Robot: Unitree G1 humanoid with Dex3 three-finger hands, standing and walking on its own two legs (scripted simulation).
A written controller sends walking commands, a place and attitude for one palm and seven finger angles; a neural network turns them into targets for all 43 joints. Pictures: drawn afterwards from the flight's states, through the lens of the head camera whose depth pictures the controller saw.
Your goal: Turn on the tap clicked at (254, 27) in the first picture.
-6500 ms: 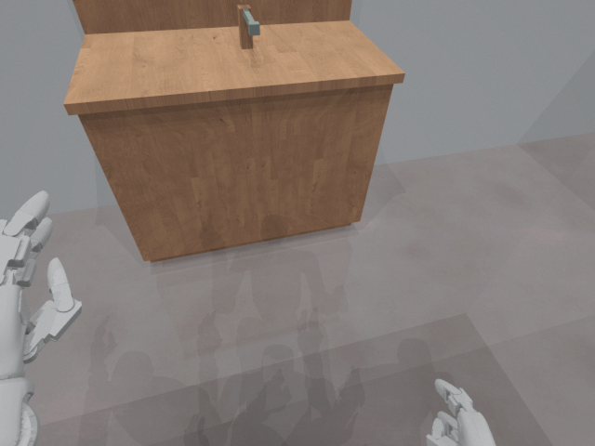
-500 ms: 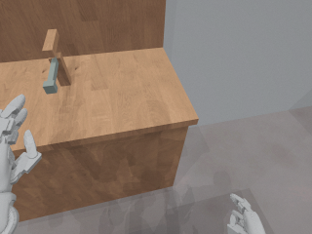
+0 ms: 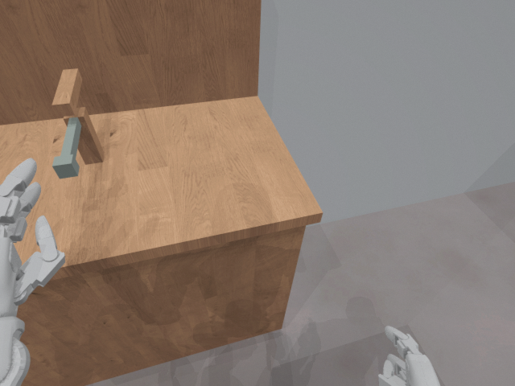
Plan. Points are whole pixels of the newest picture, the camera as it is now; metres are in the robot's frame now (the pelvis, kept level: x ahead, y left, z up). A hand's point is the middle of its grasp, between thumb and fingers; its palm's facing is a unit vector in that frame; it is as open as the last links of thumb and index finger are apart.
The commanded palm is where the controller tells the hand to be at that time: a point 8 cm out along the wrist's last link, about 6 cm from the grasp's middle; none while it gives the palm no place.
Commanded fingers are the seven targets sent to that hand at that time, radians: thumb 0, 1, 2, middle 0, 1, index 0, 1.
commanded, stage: shuffle to correct the standing spot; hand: left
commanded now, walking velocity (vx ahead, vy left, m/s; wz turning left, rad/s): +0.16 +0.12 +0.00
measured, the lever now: (66, 166) +0.41 +0.35 +0.13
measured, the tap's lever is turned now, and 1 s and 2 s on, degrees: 0 0 0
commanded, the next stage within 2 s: come to a stop and stand still in 0.42 s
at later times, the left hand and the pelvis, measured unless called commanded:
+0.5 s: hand (53, 207) +0.28 +0.28 +0.18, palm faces +0.39 -0.84 -0.38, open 7.4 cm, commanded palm +0.21 +0.32 +0.19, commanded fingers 0.00 0.90 0.90 -0.20 -0.30 -0.20 -0.30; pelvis +0.04 +0.05 -0.01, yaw -3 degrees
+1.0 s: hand (61, 177) +0.33 +0.30 +0.18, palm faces +0.31 -0.88 -0.35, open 7.4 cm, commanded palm +0.27 +0.34 +0.19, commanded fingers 0.00 0.90 0.90 -0.20 -0.30 -0.20 -0.30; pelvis +0.08 +0.08 +0.01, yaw -5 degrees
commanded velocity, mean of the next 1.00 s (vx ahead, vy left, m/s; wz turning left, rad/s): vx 0.03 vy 0.02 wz -0.02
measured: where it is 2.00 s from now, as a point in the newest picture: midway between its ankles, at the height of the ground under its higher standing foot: outside the picture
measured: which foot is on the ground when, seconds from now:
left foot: down 0.00-0.16, up 0.18-0.30, down 0.32-0.56, up 0.58-0.80, down 0.82-1.00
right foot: down 0.00-0.32, up 0.34-0.54, down 0.56-1.00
